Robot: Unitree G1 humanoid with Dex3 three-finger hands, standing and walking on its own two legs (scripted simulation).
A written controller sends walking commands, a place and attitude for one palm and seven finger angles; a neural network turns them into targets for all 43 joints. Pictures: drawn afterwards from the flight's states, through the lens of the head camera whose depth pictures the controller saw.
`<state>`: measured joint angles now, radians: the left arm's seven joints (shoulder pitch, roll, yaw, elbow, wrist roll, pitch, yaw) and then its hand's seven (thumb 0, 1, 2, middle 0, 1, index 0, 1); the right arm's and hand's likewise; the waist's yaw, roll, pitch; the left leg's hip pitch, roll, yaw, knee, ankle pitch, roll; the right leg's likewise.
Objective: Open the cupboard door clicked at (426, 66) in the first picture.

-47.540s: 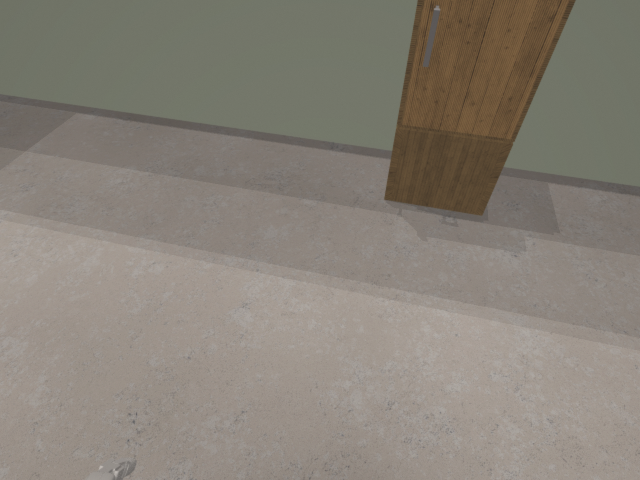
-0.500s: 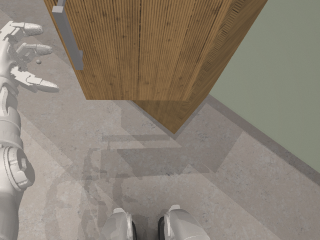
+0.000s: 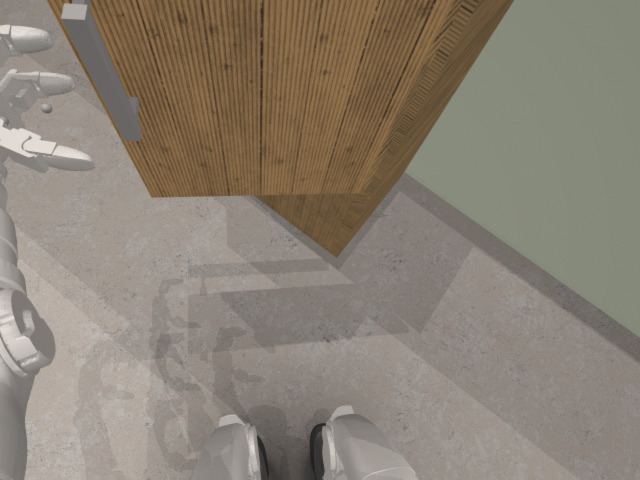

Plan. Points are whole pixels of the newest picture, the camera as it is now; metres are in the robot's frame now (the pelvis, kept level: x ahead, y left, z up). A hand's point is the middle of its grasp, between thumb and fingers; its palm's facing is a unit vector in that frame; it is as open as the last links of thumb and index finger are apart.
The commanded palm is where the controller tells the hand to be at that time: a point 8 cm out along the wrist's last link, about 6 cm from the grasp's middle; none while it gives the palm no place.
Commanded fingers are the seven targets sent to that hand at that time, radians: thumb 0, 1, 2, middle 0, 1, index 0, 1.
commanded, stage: move the hooked fingers beside the handle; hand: left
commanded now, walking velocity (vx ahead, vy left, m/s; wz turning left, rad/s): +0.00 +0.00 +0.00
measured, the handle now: (111, 70) +0.57 +0.19 +0.07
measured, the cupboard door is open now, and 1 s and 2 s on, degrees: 43 43 43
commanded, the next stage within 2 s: slide the fingers in behind the handle in 0.52 s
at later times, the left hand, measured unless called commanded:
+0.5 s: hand (49, 106) +0.52 +0.24 +0.07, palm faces +0.02 -1.00 -0.01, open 14.0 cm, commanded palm +0.50 +0.28 +0.07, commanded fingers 0.00 -0.50 0.30 -0.30 -1.20 -0.30 -1.20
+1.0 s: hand (74, 107) +0.53 +0.22 +0.07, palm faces +0.00 -1.00 +0.02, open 14.0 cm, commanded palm +0.51 +0.25 +0.07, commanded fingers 0.00 -0.50 0.30 -0.30 -1.20 -0.30 -1.20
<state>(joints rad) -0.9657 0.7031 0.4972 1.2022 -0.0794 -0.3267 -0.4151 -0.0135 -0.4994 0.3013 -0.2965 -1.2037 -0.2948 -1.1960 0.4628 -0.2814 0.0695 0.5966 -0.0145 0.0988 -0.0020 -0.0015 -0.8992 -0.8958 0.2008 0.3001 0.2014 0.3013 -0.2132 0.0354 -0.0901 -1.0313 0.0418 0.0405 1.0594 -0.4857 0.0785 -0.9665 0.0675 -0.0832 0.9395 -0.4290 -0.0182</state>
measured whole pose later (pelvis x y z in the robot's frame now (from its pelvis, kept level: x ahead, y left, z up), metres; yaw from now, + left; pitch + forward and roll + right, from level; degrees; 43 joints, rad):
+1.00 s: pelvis -0.01 +0.00 -0.01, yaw +0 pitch +26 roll -6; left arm -1.02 0.65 0.44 1.23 -0.07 -0.35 -0.35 -0.01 -0.50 0.30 -0.30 -1.20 -0.30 -1.20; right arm 0.43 -0.29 0.07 0.61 -0.02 0.08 0.00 0.00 -0.90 -0.90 0.20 0.30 0.20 0.30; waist -0.22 0.04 -0.10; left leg -1.06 0.04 0.03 1.10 -0.49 0.08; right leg -0.99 0.06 -0.10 0.97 -0.44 -0.02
